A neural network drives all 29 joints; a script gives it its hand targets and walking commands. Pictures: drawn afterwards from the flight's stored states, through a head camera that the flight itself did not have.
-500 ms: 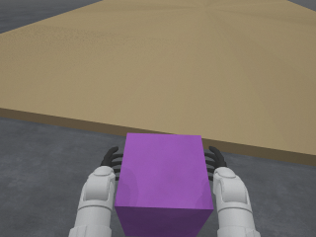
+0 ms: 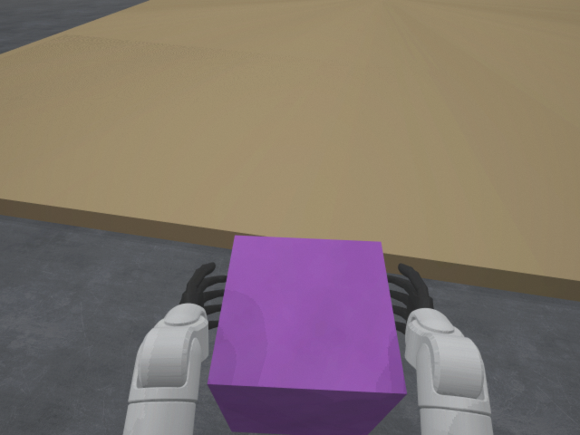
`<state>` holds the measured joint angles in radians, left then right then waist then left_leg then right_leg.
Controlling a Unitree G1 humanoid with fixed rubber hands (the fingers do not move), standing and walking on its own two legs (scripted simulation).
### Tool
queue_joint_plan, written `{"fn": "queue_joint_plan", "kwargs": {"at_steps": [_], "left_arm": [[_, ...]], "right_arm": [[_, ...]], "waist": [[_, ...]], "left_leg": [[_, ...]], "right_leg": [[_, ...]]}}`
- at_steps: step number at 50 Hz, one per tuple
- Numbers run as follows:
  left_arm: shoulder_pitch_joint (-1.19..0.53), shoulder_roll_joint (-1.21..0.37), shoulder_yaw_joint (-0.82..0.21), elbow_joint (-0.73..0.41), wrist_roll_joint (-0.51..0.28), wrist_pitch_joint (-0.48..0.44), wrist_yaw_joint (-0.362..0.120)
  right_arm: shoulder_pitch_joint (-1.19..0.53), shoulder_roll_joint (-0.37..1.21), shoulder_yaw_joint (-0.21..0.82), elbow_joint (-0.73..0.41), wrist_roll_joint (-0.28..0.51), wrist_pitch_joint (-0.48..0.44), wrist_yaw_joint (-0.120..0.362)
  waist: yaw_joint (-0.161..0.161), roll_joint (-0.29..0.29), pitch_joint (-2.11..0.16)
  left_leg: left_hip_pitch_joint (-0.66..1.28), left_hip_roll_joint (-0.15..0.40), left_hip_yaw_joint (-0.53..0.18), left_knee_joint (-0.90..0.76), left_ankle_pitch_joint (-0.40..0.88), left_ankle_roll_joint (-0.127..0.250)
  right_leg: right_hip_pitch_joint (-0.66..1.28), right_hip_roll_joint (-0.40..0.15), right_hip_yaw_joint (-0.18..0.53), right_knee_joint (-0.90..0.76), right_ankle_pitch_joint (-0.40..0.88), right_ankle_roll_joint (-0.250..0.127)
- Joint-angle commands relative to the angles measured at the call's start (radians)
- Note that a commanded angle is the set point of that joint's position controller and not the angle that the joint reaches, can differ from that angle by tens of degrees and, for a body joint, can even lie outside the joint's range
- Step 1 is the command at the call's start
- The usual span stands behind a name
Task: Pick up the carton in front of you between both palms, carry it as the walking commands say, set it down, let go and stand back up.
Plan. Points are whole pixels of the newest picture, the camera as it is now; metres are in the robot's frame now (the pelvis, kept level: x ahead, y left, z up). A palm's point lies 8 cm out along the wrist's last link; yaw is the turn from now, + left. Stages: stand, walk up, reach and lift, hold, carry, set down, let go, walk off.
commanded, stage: carry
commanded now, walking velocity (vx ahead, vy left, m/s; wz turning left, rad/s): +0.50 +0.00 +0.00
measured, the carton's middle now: (302, 341) +0.29 -0.01 -0.01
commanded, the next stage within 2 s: none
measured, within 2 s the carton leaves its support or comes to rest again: neither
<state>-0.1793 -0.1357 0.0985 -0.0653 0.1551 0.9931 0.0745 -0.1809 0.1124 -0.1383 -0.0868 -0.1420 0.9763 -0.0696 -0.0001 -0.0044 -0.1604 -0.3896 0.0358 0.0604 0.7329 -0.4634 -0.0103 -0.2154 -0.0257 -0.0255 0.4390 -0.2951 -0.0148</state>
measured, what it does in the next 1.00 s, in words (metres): walks ahead: left foot, then right foot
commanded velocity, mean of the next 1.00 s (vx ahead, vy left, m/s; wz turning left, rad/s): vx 0.50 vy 0.00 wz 0.00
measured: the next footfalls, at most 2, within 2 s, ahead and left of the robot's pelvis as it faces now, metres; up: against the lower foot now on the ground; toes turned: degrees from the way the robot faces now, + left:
left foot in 0.14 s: +0.13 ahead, +0.11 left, +0.00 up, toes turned +8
right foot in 0.50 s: +0.41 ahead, -0.14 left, +0.00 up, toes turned -14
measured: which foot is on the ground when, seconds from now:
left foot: up 0.00-0.12, down 0.14-0.52, up 0.54-0.96, down 0.98-1.00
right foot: down 0.00-0.14, up 0.16-0.48, down 0.50-1.00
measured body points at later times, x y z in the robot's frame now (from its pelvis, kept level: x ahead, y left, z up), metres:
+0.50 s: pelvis +0.26 -0.03 -0.02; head +0.25 -0.04 +0.43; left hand +0.55 +0.10 +0.07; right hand +0.54 -0.20 +0.07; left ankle +0.10 +0.10 -0.74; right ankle +0.38 -0.13 -0.74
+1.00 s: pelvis +0.59 -0.04 -0.03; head +0.60 -0.04 +0.42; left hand +0.90 +0.10 +0.10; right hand +0.89 -0.21 +0.11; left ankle +0.71 +0.03 -0.75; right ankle +0.38 -0.13 -0.73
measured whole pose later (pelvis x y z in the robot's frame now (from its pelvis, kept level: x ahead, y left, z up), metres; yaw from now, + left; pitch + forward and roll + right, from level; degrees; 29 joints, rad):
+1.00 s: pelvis +0.59 -0.04 -0.03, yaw -3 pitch +3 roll +1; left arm -0.30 -0.11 0.15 -0.45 0.09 1.26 0.10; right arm -0.32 0.15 -0.14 -0.43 -0.11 1.23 -0.11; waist 0.00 -0.03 -0.06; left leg -0.50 0.02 0.23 0.55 -0.09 0.08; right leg 0.00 -0.08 -0.19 0.59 -0.51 0.00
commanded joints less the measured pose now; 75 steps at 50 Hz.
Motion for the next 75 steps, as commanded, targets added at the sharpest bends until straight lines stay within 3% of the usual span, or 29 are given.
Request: {"fn": "queue_joint_plan", "kwargs": {"at_steps": [1, 3, 6, 7, 8, 9, 12, 16, 21, 24, 25, 26, 27, 28, 31, 35, 45, 48, 49, 50, 51, 54, 55, 65, 69, 70, 71, 72, 75], "left_arm": [[-0.561, -0.834, -0.689, -0.227, -0.397, 0.047, -0.229], [-0.51, -0.836, -0.706, -0.277, -0.419, 0.089, -0.228], [-0.415, -0.849, -0.722, -0.314, -0.438, 0.143, -0.236], [-0.401, -0.845, -0.718, -0.328, -0.442, 0.159, -0.24], [-0.427, -0.837, -0.716, -0.356, -0.453, 0.18, -0.245], [-0.46, -0.832, -0.722, -0.38, -0.469, 0.2, -0.252], [-0.551, -0.845, -0.722, -0.388, -0.511, 0.22, -0.261], [-0.513, -0.848, -0.696, -0.347, -0.482, 0.234, -0.238], [-0.473, -0.841, -0.666, -0.312, -0.434, 0.249, -0.217], [-0.468, -0.845, -0.654, -0.304, -0.43, 0.251, -0.22], [-0.462, -0.847, -0.65, -0.296, -0.43, 0.251, -0.222], [-0.448, -0.832, -0.641, -0.28, -0.417, 0.248, -0.223], [-0.452, -0.851, -0.637, -0.268, -0.411, 0.241, -0.224], [-0.463, -0.88, -0.646, -0.291, -0.426, 0.237, -0.227], [-0.511, -0.971, -0.69, -0.358, -0.454, 0.207, -0.238], [-0.503, -0.966, -0.727, -0.403, -0.493, 0.186, -0.256], [-0.567, -0.764, -0.704, -0.477, -0.493, 0.226, -0.24], [-0.668, -0.664, -0.684, -0.457, -0.486, 0.262, -0.215], [-0.716, -0.635, -0.674, -0.439, -0.481, 0.276, -0.207], [-0.782, -0.636, -0.67, -0.42, -0.492, 0.295, -0.2], [-0.82, -0.633, -0.656, -0.391, -0.498, 0.309, -0.195], [-0.946, -0.7, -0.614, -0.316, -0.51, 0.32, -0.179], [-0.976, -0.717, -0.602, -0.299, -0.507, 0.319, -0.174], [-1.273, -0.779, -0.527, -0.07, -0.49, 0.326, -0.136], [-1.373, -0.808, -0.472, 0.005, -0.509, 0.332, -0.153], [-1.4, -0.81, -0.45, 0.031, -0.509, 0.335, -0.159], [-1.398, -0.803, -0.428, 0.063, -0.493, 0.336, -0.158], [-1.375, -0.829, -0.41, 0.068, -0.499, 0.335, -0.16], [-1.454, -0.918, -0.396, -0.028, -0.521, 0.333, -0.171]], "right_arm": [[-0.529, 0.931, 0.782, -0.11, 0.421, 0.071, 0.238], [-0.469, 0.93, 0.781, -0.154, 0.428, 0.106, 0.228], [-0.365, 0.915, 0.757, -0.207, 0.408, 0.157, 0.217], [-0.324, 0.9, 0.748, -0.219, 0.398, 0.174, 0.215], [-0.299, 0.894, 0.73, -0.208, 0.378, 0.186, 0.213], [-0.287, 0.917, 0.717, -0.2, 0.373, 0.195, 0.212], [-0.442, 0.926, 0.731, -0.291, 0.422, 0.221, 0.205], [-0.468, 0.914, 0.745, -0.285, 0.465, 0.25, 0.215], [-0.45, 0.892, 0.735, -0.245, 0.473, 0.269, 0.232], [-0.461, 0.89, 0.738, -0.25, 0.468, 0.275, 0.236], [-0.463, 0.88, 0.735, -0.249, 0.466, 0.276, 0.237], [-0.485, 0.875, 0.74, -0.266, 0.466, 0.282, 0.239], [-0.515, 0.894, 0.749, -0.278, 0.473, 0.286, 0.241], [-0.505, 0.916, 0.751, -0.262, 0.47, 0.279, 0.244], [-0.488, 0.983, 0.761, -0.288, 0.461, 0.242, 0.246], [-0.415, 1.021, 0.776, -0.292, 0.429, 0.199, 0.224], [-0.527, 0.846, 0.768, -0.41, 0.442, 0.241, 0.193], [-0.604, 0.738, 0.723, -0.371, 0.445, 0.281, 0.187], [-0.633, 0.704, 0.704, -0.342, 0.442, 0.295, 0.186], [-0.679, 0.657, 0.675, -0.308, 0.434, 0.305, 0.185], [-0.715, 0.662, 0.67, -0.273, 0.452, 0.317, 0.183], [-0.889, 0.748, 0.68, -0.267, 0.524, 0.335, 0.189], [-0.95, 0.778, 0.684, -0.262, 0.545, 0.335, 0.193], [-1.235, 0.828, 0.574, -0.015, 0.564, 0.347, 0.197], [-1.337, 0.86, 0.521, 0.077, 0.548, 0.35, 0.188], [-1.36, 0.859, 0.507, 0.104, 0.541, 0.354, 0.184], [-1.379, 0.892, 0.487, 0.125, 0.542, 0.361, 0.178], [-1.37, 0.898, 0.469, 0.128, 0.526, 0.363, 0.172], [-1.428, 0.957, 0.444, 0.062, 0.502, 0.358, 0.151]], "waist": [[0.029, -0.145, -0.127], [0.029, -0.181, -0.153], [0.006, -0.089, -0.211], [-0.013, 0.005, -0.259], [-0.027, 0.253, -0.255], [-0.032, 0.266, -0.198], [-0.027, 0.048, -0.116], [-0.021, 0.117, -0.104], [-0.02, 0.179, -0.067], [0.0, 0.12, -0.113], [0.016, 0.064, -0.177], [0.032, -0.163, -0.232], [0.032, -0.309, -0.232], [0.022, -0.219, -0.227], [0.013, -0.036, -0.223], [0.014, -0.098, -0.228], [0.038, -0.144, -0.055], [-0.016, -0.107, -0.158], [-0.056, -0.04, -0.229], [-0.068, 0.167, -0.32], [-0.071, 0.322, -0.315], [-0.06, 0.064, -0.256], [-0.047, 0.05, -0.25], [-0.059, 0.166, -0.263], [0.025, 0.083, -0.309], [0.047, -0.065, -0.373], [0.055, -0.19, -0.48], [0.055, -0.188, -0.521], [0.032, -0.13, -0.461]], "left_leg": [[-0.213, -0.027, 0.067, -0.08, 0.049, -0.002], [-0.108, -0.057, 0.111, -0.198, 0.112, -0.003], [0.356, -0.04, 0.143, -0.422, 0.303, 0.013], [0.582, 0.093, -0.005, -0.438, 0.214, 0.045], [0.722, 0.344, -0.399, -0.497, 0.058, 0.154], [0.693, 0.443, -0.567, -0.518, 0.059, 0.265], [0.514, 0.379, -0.39, -0.563, 0.125, 0.224], [0.446, 0.254, -0.113, -0.584, 0.298, 0.152], [0.382, 0.214, 0.028, -0.521, 0.456, 0.103], [0.268, 0.159, 0.147, -0.268, 0.581, 0.053], [0.162, 0.13, 0.172, -0.076, 0.526, 0.024], [-0.018, 0.047, 0.18, 0.211, 0.291, -0.029], [-0.25, -0.04, 0.08, 0.411, -0.012, -0.029], [-0.306, 0.025, -0.014, 0.507, -0.02, 0.006], [-0.289, 0.115, -0.052, 0.42, 0.137, 0.037], [-0.247, 0.075, 0.023, 0.238, 0.213, 0.019], [-0.174, 0.003, 0.157, -0.202, 0.437, 0.061], [0.177, -0.087, 0.235, -0.266, 0.367, 0.081], [0.402, -0.018, 0.14, -0.251, 0.303, 0.084], [0.608, 0.271, -0.341, -0.322, 0.12, 0.212], [0.691, 0.369, -0.644, -0.461, 0.125, 0.308], [0.525, 0.307, -0.363, -0.4, 0.402, 0.242], [0.462, 0.288, -0.292, -0.413, 0.439, 0.217], [0.493, 0.145, 0.078, -0.253, 1.075, 0.162], [0.295, 0.075, 0.139, 0.011, 0.762, 0.073], [0.119, 0.027, 0.117, 0.157, 0.335, 0.04], [-0.052, -0.053, 0.013, 0.289, -0.116, 0.015], [-0.08, -0.039, -0.06, 0.312, -0.173, 0.026], [-0.103, -0.013, -0.08, 0.065, -0.151, 0.036]], "right_leg": [[0.27, -0.241, 0.27, -0.21, 0.107, -0.138], [0.253, -0.2, 0.173, -0.174, 0.176, -0.121], [-0.005, -0.138, 0.024, 0.017, 0.141, -0.073], [-0.188, -0.114, -0.025, 0.179, 0.043, -0.037], [-0.475, -0.026, -0.12, 0.428, -0.148, 0.01], [-0.606, -0.018, -0.055, 0.542, -0.248, -0.004], [-0.607, -0.101, -0.003, 0.59, -0.165, -0.02], [-0.465, -0.071, -0.093, 0.333, 0.025, 0.022], [-0.268, -0.021, -0.188, 0.103, 0.189, 0.012], [0.057, 0.036, -0.275, 0.028, 0.156, -0.009], [0.25, -0.018, -0.202, 0.035, 0.1, -0.014], [0.356, -0.272, 0.231, -0.131, -0.134, -0.091], [0.466, -0.414, 0.543, -0.246, -0.111, -0.203], [0.449, -0.424, 0.498, -0.237, -0.008, -0.208], [0.326, -0.337, 0.249, -0.216, 0.204, -0.135], [0.324, -0.274, 0.066, -0.231, 0.337, -0.113], [0.332, -0.203, -0.111, -0.176, 0.554, -0.107], [0.246, -0.149, -0.212, 0.139, 0.701, -0.065], [0.09, -0.118, -0.206, 0.335, 0.501, -0.042], [-0.18, -0.019, -0.183, 0.647, 0.214, -0.003], [-0.439, 0.089, -0.079, 0.857, -0.202, -0.005], [-0.496, -0.051, 0.048, 0.898, -0.089, -0.065], [-0.462, -0.069, 0.046, 0.829, -0.046, -0.061], [-0.337, 0.056, -0.134, 0.221, 0.2, -0.019], [0.1, 0.03, -0.139, -0.067, 0.606, -0.034], [0.327, -0.187, 0.079, 0.081, 1.223, -0.077], [0.552, -0.332, 0.27, 0.145, 1.498, -0.229], [0.554, -0.337, 0.299, 0.108, 1.325, -0.27], [0.49, -0.266, 0.202, 0.073, 1.097, -0.206]]}}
